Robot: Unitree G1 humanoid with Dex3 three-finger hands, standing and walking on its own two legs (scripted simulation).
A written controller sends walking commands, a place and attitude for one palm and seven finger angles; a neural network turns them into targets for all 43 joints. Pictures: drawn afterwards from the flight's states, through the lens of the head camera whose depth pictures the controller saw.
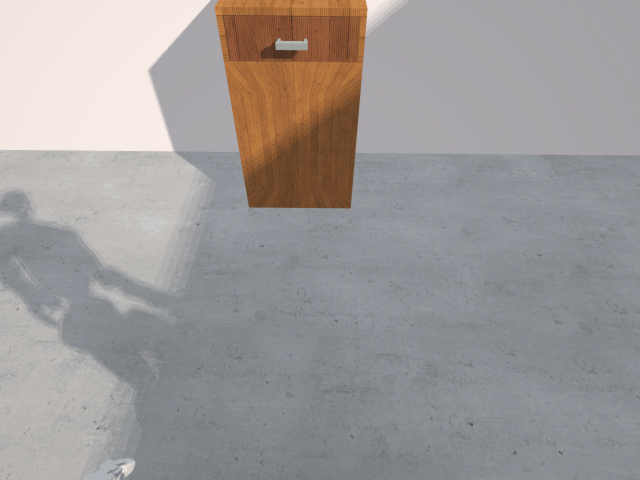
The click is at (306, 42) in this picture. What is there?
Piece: drawer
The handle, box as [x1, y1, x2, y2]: [275, 38, 307, 49]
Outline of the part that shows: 275,42 276,49 307,49 306,39 304,39 303,41 281,41 278,38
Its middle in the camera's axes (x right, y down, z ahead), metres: -0.10 -0.65 +1.28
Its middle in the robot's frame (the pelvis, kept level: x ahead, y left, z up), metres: +1.39 +0.16 -0.01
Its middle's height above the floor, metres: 0.76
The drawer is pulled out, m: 0.00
